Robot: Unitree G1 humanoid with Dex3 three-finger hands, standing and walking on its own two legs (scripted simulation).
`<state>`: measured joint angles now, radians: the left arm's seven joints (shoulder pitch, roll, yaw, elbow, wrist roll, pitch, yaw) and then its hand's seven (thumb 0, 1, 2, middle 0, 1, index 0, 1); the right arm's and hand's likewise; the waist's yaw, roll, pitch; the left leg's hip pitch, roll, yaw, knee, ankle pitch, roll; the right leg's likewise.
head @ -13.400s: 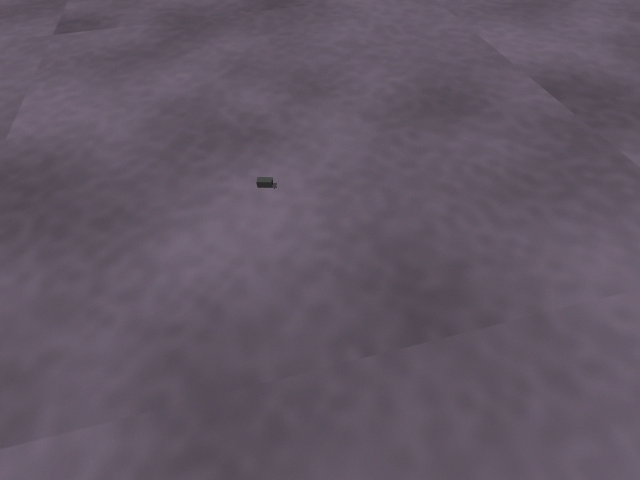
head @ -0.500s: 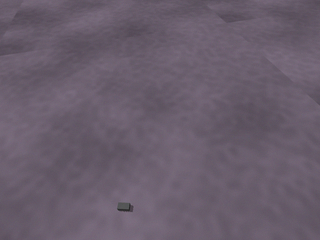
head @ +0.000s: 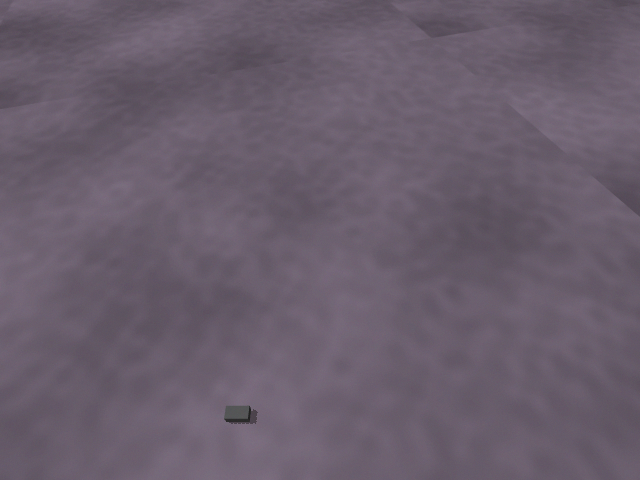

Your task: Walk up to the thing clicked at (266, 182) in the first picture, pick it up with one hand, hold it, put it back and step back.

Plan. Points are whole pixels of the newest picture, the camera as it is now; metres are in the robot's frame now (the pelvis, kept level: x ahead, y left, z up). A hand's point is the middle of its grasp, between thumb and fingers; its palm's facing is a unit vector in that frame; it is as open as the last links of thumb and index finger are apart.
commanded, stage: walk up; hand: left
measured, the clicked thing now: (237, 413) +0.43 +0.27 -0.76
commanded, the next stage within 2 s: stand in 1.06 s
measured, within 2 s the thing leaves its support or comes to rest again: neither
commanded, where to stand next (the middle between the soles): +0.06 +0.02 m, yaw +3 degrees
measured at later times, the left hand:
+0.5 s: hand out of the picture +0.08 +0.26 -0.15, palm faces -0.04 -0.93 -0.37, open 7.4 cm
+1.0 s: hand out of the picture +0.08 +0.27 -0.14, palm faces +0.01 -0.94 -0.33, open 7.4 cm
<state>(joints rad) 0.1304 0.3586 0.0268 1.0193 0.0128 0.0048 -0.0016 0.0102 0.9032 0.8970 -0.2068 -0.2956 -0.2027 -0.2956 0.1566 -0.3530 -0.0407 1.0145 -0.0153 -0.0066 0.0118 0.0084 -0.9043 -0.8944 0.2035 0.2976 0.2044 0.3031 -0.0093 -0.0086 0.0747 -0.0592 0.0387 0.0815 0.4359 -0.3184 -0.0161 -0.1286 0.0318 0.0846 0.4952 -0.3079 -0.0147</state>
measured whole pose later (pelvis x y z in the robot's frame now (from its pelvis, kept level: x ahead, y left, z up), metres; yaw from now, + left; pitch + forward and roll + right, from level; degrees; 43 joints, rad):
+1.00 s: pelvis -0.01 +0.02 +0.01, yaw +0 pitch -3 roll +0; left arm 0.06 0.34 0.02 1.12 0.01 0.01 -0.01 0.01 0.90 0.90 -0.21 -0.30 -0.20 -0.30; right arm 0.08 -0.34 -0.01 1.08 -0.01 -0.02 0.01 0.01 -0.90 -0.89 0.20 0.30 0.20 0.30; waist 0.00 0.00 0.07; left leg -0.10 -0.01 -0.04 0.34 -0.18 0.00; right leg -0.09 -0.01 0.01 0.32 -0.17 0.01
